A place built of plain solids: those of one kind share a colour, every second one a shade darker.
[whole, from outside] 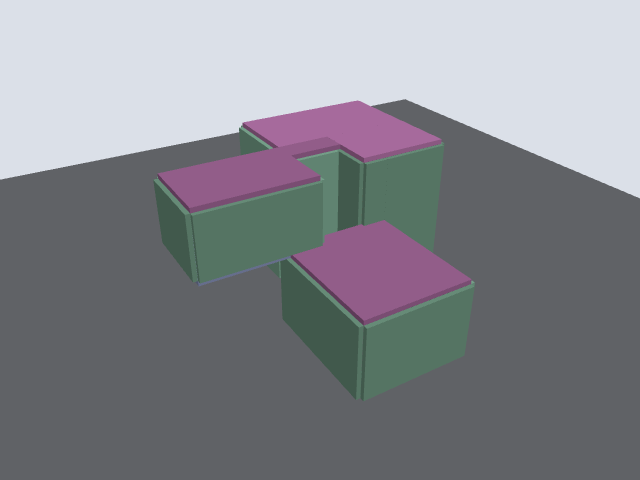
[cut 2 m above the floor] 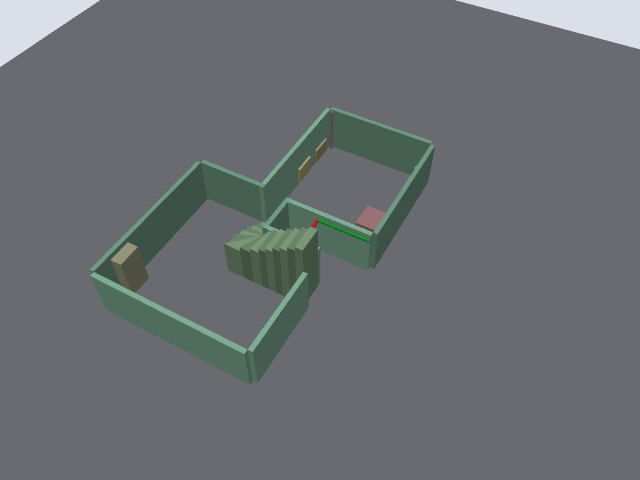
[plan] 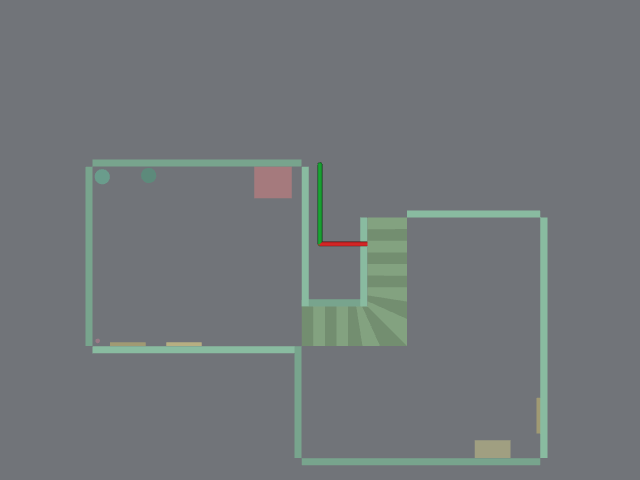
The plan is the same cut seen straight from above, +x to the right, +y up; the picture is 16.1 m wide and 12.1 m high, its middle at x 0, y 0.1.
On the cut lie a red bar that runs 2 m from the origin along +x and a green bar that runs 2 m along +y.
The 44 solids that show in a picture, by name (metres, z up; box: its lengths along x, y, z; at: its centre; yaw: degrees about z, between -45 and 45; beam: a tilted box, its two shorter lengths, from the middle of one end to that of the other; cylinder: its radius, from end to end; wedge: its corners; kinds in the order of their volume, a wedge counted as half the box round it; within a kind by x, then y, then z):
{
 "wall_1": {"box": [0.18, 4.53, 3.13], "at": [-5.82, -0.31, 1.52]},
 "wall_2": {"box": [5.27, 0.18, 3.13], "at": [-3.1, -2.66, 1.52]},
 "wall_3": {"box": [5.27, 0.18, 3.13], "at": [-3.1, 2.04, 1.52]},
 "wall_4": {"box": [0.18, 4.91, 2.61], "at": [-1.07, 3.12, 4.61]},
 "wall_5": {"box": [0.18, 2.82, 5.97], "at": [-0.55, -3.99, 2.93]},
 "wall_6": {"box": [0.18, 1.0, 2.84], "at": [-0.55, -2.07, 4.5]},
 "wall_7": {"box": [0.18, 3.53, 3.13], "at": [-0.37, 0.19, 1.52]},
 "wall_8": {"box": [2.18, 0.18, 2.61], "at": [0.11, 0.58, 4.61]},
 "wall_9": {"box": [1.66, 0.18, 5.97], "at": [0.37, -1.48, 2.93]},
 "wall_10": {"box": [3.18, 0.18, 2.61], "at": [0.61, 5.67, 4.61]},
 "wall_11": {"box": [0.18, 2.24, 5.97], "at": [1.1, -0.45, 2.93]},
 "wall_12": {"box": [6.02, 0.18, 5.97], "at": [2.54, -5.49, 2.93]},
 "wall_13": {"box": [3.36, 0.18, 5.97], "at": [3.87, 0.76, 2.93]},
 "wall_14": {"box": [0.18, 6.06, 5.97], "at": [5.64, -2.37, 2.93]},
 "roof_1": {"box": [5.27, 4.53, 0.19], "at": [-3.1, -0.31, 3.18]},
 "roof_2": {"box": [3.18, 4.91, 0.2], "at": [0.61, 3.12, 6.02]},
 "roof_3": {"box": [2.66, 3.82, 0.2], "at": [0.87, -3.49, 6.02]},
 "roof_4": {"box": [1.0, 2.24, 0.2], "at": [1.69, -0.45, 6.02]},
 "roof_5": {"box": [3.36, 6.06, 0.2], "at": [3.87, -2.37, 6.02]},
 "tread_1": {"wedge": [[-0.46, -2.57, -0.05], [-0.46, -2.57, 0.2], [-0.46, -1.57, -0.05], [-0.46, -1.57, 0.19], [-0.16, -2.57, -0.05], [-0.16, -2.57, 0.2], [-0.16, -1.57, -0.05], [-0.16, -1.57, 0.2]]},
 "tread_2": {"wedge": [[-0.17, -2.57, -0.05], [-0.17, -2.57, 0.39], [-0.17, -1.57, -0.05], [-0.17, -1.57, 0.39], [0.13, -2.57, -0.05], [0.13, -2.57, 0.39], [0.13, -1.57, -0.05], [0.13, -1.57, 0.39]]},
 "tread_3": {"wedge": [[0.12, -2.57, -0.05], [0.12, -2.57, 0.58], [0.13, -1.57, -0.05], [0.13, -1.57, 0.58], [0.42, -2.57, -0.05], [0.42, -2.57, 0.58], [0.42, -1.57, -0.05], [0.42, -1.57, 0.58]]},
 "tread_4": {"wedge": [[0.42, -2.57, -0.05], [0.42, -2.57, 0.78], [0.42, -1.57, -0.05], [0.42, -1.57, 0.78], [0.71, -2.57, -0.05], [0.71, -2.57, 0.78], [0.71, -1.57, -0.05], [0.71, -1.57, 0.78]]},
 "tread_5": {"wedge": [[0.71, -2.57, -0.05], [0.71, -2.57, 0.97], [0.71, -1.57, -0.05], [0.71, -1.57, 0.97], [0.92, -1.57, -0.05], [0.92, -1.57, 0.97], [1.07, -2.57, -0.05], [1.07, -2.57, 0.97]]},
 "tread_6": {"wedge": [[0.91, -1.57, -0.05], [0.91, -1.57, 1.17], [1.07, -2.57, -0.05], [1.07, -2.57, 1.16], [1.07, -1.57, -0.05], [1.07, -1.57, 1.17], [1.52, -2.57, -0.05], [1.52, -2.57, 1.16]]},
 "tread_7": {"wedge": [[1.06, -1.57, -0.05], [1.06, -1.57, 1.36], [1.2, -1.57, -0.05], [1.2, -1.57, 1.36], [1.51, -2.57, -0.05], [1.51, -2.57, 1.36], [2.2, -2.57, -0.05], [2.2, -2.57, 1.36]]},
 "tread_8": {"wedge": [[1.19, -1.57, -0.05], [1.19, -1.57, 1.55], [1.19, -1.44, -0.05], [1.19, -1.44, 1.55], [2.19, -2.57, -0.05], [2.19, -2.57, 1.55], [2.19, -1.89, -0.05], [2.19, -1.89, 1.55]]},
 "tread_9": {"wedge": [[1.19, -1.44, -0.05], [1.19, -1.44, 1.75], [1.19, -1.29, -0.05], [1.19, -1.29, 1.75], [2.19, -1.89, -0.05], [2.19, -1.89, 1.75], [2.19, -1.45, -0.05], [2.19, -1.45, 1.75]]},
 "tread_10": {"wedge": [[1.19, -1.29, -0.05], [1.19, -1.29, 1.94], [1.19, -1.09, -0.05], [1.19, -1.09, 1.94], [2.19, -1.45, -0.05], [2.19, -1.45, 1.94], [2.19, -1.09, -0.05], [2.19, -1.09, 1.94]]},
 "tread_11": {"wedge": [[1.19, -1.09, -0.05], [1.19, -1.09, 2.14], [1.19, -0.79, -0.05], [1.19, -0.79, 2.14], [2.19, -1.09, -0.05], [2.19, -1.09, 2.14], [2.19, -0.8, -0.05], [2.19, -0.8, 2.14]]},
 "tread_12": {"wedge": [[1.19, -0.8, -0.05], [1.19, -0.8, 2.33], [1.19, -0.5, -0.05], [1.19, -0.5, 2.33], [2.19, -0.8, -0.05], [2.19, -0.8, 2.33], [2.19, -0.5, -0.05], [2.19, -0.5, 2.33]]},
 "tread_13": {"wedge": [[1.19, -0.5, -0.05], [1.19, -0.5, 2.52], [1.19, -0.21, -0.05], [1.19, -0.21, 2.52], [2.19, -0.5, -0.05], [2.19, -0.5, 2.52], [2.19, -0.21, -0.05], [2.19, -0.21, 2.52]]},
 "tread_14": {"wedge": [[1.19, -0.21, -0.05], [1.19, -0.21, 2.72], [1.19, 0.08, -0.05], [1.19, 0.08, 2.72], [2.19, -0.21, -0.05], [2.19, -0.21, 2.72], [2.19, 0.08, -0.05], [2.19, 0.08, 2.72]]},
 "tread_15": {"wedge": [[1.19, 0.08, -0.05], [1.19, 0.08, 2.91], [1.19, 0.38, -0.05], [1.19, 0.38, 2.91], [2.19, 0.08, -0.05], [2.19, 0.08, 2.91], [2.19, 0.38, -0.05], [2.19, 0.38, 2.91]]},
 "tread_16": {"wedge": [[1.19, 0.37, -0.05], [1.19, 0.37, 3.11], [1.19, 0.67, -0.05], [1.19, 0.67, 3.11], [2.19, 0.37, -0.05], [2.19, 0.37, 3.11], [2.19, 0.67, -0.05], [2.19, 0.67, 3.11]]},
 "floor_1": {"box": [3.18, 4.91, 0.22], "at": [0.61, 3.12, 3.19]},
 "machine_1": {"box": [0.95, 0.8, 1.88], "at": [-1.19, 1.55, 0.89]},
 "lockers_1": {"box": [0.9, 0.45, 1.85], "at": [4.35, -5.17, 0.88]},
 "radiator_1": {"box": [0.9, 0.1, 0.6], "at": [-4.84, -2.52, 0.45]},
 "radiator_2": {"box": [0.9, 0.1, 0.7], "at": [-3.43, -2.52, 0.5]},
 "radiator_3": {"box": [0.1, 0.9, 0.6], "at": [5.5, -4.33, 0.45]},
 "bin_1": {"cylinder": 0.19, "from": [-5.49, 1.7, 0.0], "to": [-5.49, 1.7, 0.75]},
 "bin_2": {"cylinder": 0.19, "from": [-4.32, 1.73, 0.0], "to": [-4.32, 1.73, 0.62]},
 "pipe_1": {"cylinder": 0.06, "from": [-5.6, -2.44, 0.0], "to": [-5.6, -2.44, 3.08]}
}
